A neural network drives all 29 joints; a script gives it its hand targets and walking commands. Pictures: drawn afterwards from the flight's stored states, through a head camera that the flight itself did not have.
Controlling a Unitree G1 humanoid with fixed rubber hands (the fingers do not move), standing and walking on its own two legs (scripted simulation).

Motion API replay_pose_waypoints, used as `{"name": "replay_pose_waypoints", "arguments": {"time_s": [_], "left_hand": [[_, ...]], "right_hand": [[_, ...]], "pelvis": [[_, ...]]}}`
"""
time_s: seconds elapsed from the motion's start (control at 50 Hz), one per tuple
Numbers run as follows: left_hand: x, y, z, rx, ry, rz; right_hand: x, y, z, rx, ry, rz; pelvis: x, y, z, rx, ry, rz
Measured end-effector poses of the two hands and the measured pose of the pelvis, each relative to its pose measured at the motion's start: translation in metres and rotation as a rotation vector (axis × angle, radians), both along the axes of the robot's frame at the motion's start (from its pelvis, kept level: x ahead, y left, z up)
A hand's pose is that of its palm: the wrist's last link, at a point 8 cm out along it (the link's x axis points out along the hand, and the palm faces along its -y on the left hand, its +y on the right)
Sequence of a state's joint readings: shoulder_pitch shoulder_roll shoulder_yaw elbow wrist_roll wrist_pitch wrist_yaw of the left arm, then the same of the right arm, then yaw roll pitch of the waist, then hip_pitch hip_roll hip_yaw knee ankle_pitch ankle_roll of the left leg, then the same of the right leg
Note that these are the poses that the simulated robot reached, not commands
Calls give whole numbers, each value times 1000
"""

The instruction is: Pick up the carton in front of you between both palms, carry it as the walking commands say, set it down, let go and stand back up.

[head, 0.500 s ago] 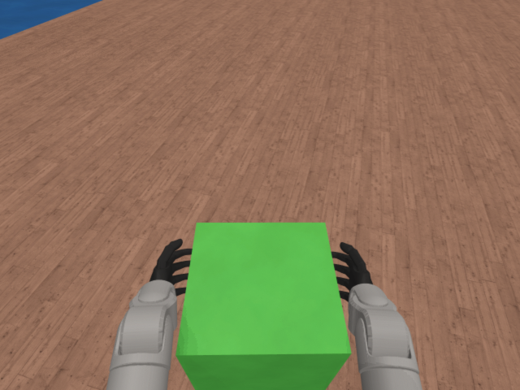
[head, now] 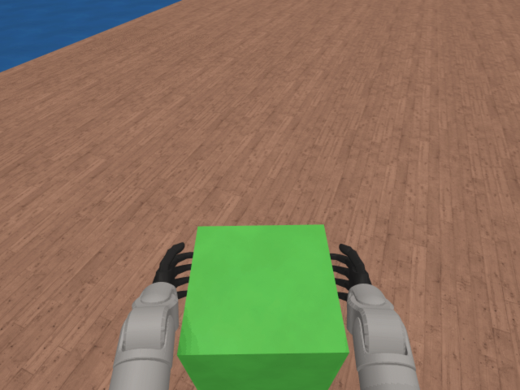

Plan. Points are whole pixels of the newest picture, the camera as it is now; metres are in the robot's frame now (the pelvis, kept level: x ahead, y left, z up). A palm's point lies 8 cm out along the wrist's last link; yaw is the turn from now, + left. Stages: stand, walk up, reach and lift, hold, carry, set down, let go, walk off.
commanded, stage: hold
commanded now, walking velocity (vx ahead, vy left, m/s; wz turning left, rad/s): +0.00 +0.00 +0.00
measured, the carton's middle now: (262, 316) +0.28 +0.00 -0.05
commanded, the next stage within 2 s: set down in 0.26 s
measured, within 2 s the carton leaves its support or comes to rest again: neither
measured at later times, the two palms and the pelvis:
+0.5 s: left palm (183, 281) +0.30 +0.13 +0.04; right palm (369, 275) +0.31 -0.17 +0.03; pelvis -0.01 -0.04 -0.01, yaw +4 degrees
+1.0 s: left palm (197, 313) +0.35 +0.15 -0.17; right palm (333, 309) +0.36 -0.15 -0.19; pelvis -0.04 -0.01 -0.10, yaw +4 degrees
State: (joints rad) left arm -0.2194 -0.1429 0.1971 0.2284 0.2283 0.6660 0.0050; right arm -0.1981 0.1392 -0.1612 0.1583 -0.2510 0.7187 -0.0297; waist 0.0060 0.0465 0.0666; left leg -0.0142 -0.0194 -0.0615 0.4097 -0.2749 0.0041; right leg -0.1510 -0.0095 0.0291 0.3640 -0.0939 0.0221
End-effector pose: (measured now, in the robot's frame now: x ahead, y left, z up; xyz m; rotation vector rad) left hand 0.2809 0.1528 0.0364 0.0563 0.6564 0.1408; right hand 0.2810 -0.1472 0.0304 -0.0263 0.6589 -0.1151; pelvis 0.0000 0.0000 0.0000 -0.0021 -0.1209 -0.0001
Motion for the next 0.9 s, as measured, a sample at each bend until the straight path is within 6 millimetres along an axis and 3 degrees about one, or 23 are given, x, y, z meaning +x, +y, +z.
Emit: {"name": "replay_pose_waypoints", "arguments": {"time_s": [0.32,0.44,0.54,0.66,0.78,0.9], "left_hand": [[-3,-27,10,10,-3,33],[7,-28,8,-6,1,58],[21,-24,-5,-10,19,68],[36,-16,-44,8,52,64],[44,-13,-113,24,53,52],[54,-10,-179,-10,15,69]], "right_hand": [[7,-26,7,21,-4,25],[21,-27,5,59,3,14],[37,-23,-8,75,22,12],[53,-16,-48,53,52,33],[59,-12,-118,26,50,48],[66,-9,-186,30,14,39]], "pelvis": [[-8,-35,0,5,-6,44],[-7,-41,-2,2,-1,57],[-10,-40,-8,-1,17,66],[-16,-35,-18,2,133,62],[-26,-25,-37,8,333,50],[-34,-14,-69,12,549,50]]}}
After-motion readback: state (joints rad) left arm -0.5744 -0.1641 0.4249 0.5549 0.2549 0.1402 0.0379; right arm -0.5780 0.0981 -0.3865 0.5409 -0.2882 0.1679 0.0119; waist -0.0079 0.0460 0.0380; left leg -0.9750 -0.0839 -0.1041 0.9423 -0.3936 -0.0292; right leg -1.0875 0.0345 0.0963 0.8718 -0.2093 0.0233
